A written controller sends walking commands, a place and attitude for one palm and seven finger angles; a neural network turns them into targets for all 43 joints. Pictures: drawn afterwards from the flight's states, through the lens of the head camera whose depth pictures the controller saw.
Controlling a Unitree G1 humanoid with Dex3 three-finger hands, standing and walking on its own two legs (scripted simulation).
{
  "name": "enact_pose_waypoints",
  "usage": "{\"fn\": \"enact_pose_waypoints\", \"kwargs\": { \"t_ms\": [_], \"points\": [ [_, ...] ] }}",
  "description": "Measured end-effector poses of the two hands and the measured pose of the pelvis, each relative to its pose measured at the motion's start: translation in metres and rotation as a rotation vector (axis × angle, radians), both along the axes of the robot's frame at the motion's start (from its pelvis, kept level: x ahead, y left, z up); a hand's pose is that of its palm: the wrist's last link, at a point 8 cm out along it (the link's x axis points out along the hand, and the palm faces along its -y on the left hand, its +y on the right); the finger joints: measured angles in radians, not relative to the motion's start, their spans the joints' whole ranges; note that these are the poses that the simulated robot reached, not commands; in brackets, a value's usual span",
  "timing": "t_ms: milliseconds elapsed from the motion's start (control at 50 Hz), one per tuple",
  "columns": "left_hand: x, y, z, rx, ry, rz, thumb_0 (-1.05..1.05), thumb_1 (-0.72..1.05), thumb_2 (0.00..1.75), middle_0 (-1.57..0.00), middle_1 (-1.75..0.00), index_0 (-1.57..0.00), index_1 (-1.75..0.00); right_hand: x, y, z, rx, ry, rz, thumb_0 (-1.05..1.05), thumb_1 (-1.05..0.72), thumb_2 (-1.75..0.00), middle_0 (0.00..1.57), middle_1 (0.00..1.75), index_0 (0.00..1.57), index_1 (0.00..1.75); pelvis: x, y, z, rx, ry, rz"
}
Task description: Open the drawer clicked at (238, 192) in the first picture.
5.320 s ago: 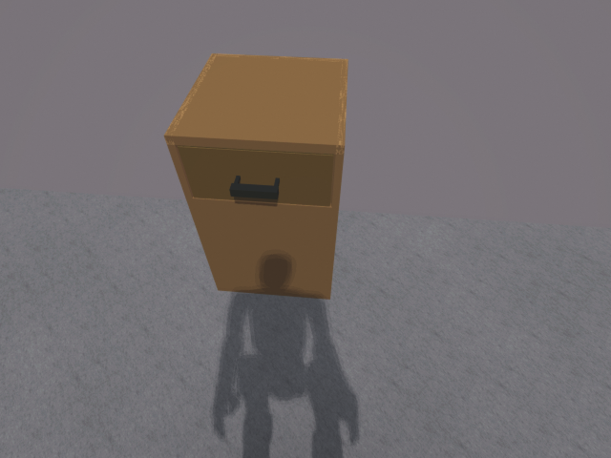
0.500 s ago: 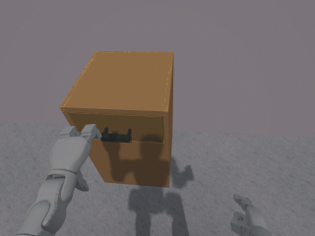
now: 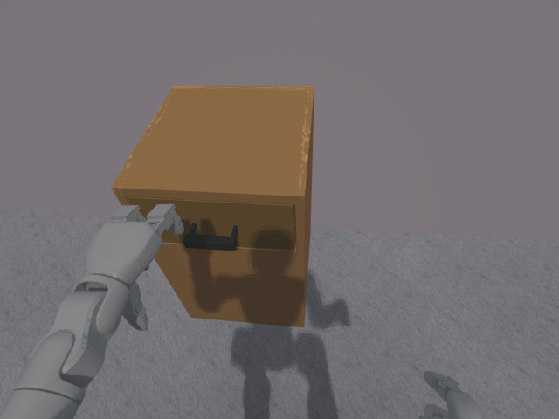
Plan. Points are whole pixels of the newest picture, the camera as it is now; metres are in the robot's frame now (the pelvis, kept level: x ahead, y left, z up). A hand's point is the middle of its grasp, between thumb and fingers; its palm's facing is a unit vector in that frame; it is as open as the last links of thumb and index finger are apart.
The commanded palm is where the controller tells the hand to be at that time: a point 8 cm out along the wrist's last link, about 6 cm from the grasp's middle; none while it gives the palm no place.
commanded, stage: raise the hand with hooked fingers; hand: left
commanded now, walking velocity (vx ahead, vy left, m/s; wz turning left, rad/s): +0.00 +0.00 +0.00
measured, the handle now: (212, 235) +0.53 +0.24 -0.17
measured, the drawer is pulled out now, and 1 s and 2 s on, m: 0.00 0.00 0.00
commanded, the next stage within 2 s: move the hooked fingers above the handle in 0.12 s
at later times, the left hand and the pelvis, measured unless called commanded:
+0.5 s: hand (154, 266) +0.31 +0.24 +0.03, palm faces -0.08 -0.08 -0.99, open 13.9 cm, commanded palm +0.31 +0.24 +0.09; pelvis +0.00 -0.02 -0.01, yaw +0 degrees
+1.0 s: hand (173, 252) +0.38 +0.25 -0.03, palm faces -0.09 -0.06 -0.99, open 13.8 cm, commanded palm +0.37 +0.24 +0.03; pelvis +0.01 +0.00 -0.03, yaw -2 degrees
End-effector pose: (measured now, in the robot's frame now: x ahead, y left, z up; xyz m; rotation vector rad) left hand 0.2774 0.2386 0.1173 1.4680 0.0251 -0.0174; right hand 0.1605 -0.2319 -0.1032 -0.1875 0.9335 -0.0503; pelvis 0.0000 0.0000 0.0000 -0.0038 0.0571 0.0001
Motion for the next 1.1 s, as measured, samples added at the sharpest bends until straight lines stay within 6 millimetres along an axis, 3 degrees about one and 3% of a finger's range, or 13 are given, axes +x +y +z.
{"fn": "enact_pose_waypoints", "kwargs": {
  "t_ms": [260,500,620,820,960,1100],
  "points": [
    [0.003,-0.004,0.003,0.010,-0.027,0.046,0.00,-0.49,0.31,-0.32,-1.20,-0.32,-1.20,0.005,-0.008,0.001,0.019,-0.026,-0.020,0.01,-0.91,-0.90,0.20,0.30,0.20,0.30,0.000,-0.008,0.000,0.005,0.002,-0.001],
    [0.020,0.001,-0.028,0.020,0.052,0.037,0.00,-0.49,0.31,-0.32,-1.20,-0.32,-1.20,0.007,-0.018,-0.001,-0.018,-0.024,-0.023,0.01,-0.91,-0.90,0.21,0.30,0.20,0.30,-0.001,-0.017,-0.005,0.003,0.040,0.005],
    [0.041,0.002,-0.042,0.029,0.050,0.026,0.00,-0.49,0.31,-0.32,-1.20,-0.32,-1.20,-0.011,-0.030,-0.013,-0.049,0.042,-0.056,0.01,-0.91,-0.90,0.21,0.30,0.20,0.30,-0.001,-0.017,-0.012,-0.002,0.087,0.007],
    [0.077,0.002,-0.070,0.035,0.070,0.010,0.00,-0.49,0.31,-0.32,-1.20,-0.32,-1.20,-0.059,-0.041,-0.030,-0.077,0.181,-0.152,0.01,-0.91,-0.90,0.20,0.30,0.20,0.30,0.004,-0.010,-0.020,-0.006,0.156,-0.014],
    [0.087,0.007,-0.085,0.039,0.063,0.016,0.00,-0.49,0.31,-0.32,-1.20,-0.32,-1.20,-0.087,-0.040,-0.037,-0.086,0.256,-0.197,0.01,-0.91,-0.90,0.20,0.30,0.20,0.30,0.006,-0.004,-0.025,-0.010,0.189,-0.026],
    [0.095,0.011,-0.104,0.049,0.072,0.007,0.00,-0.49,0.31,-0.32,-1.20,-0.32,-1.20,-0.099,-0.035,-0.045,-0.099,0.297,-0.200,0.01,-0.91,-0.90,0.21,0.30,0.20,0.30,0.003,0.002,-0.033,-0.018,0.221,-0.020]
  ]
}}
